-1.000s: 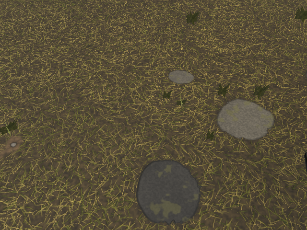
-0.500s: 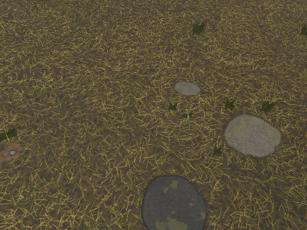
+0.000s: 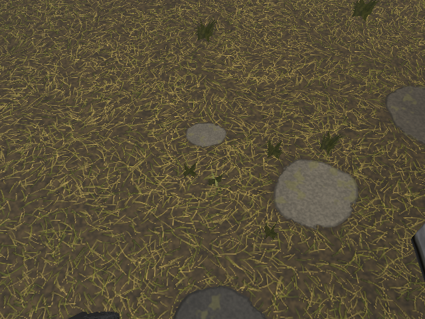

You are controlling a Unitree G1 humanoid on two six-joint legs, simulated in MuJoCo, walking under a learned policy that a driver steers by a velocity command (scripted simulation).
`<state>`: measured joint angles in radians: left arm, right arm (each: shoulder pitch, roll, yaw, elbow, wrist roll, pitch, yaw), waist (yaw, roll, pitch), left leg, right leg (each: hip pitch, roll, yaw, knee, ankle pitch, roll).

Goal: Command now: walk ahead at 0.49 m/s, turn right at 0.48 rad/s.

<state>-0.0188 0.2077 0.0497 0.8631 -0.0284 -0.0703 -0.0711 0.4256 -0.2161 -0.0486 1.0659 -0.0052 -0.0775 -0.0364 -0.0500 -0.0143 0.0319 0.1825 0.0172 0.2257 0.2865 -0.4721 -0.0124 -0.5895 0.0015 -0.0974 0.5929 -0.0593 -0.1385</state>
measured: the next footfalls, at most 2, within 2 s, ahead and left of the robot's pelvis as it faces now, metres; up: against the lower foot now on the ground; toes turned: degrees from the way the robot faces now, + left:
right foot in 0.02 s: +0.19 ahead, -0.09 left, +0.00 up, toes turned -4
left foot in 0.46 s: +0.44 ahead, +0.06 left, +0.00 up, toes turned -21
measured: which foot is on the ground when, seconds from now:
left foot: down 0.00-0.04, up 0.06-0.44, down 0.46-0.88, up 0.90-1.00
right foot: up 0.00-0.00, down 0.02-0.46, up 0.48-0.88, down 0.90-1.00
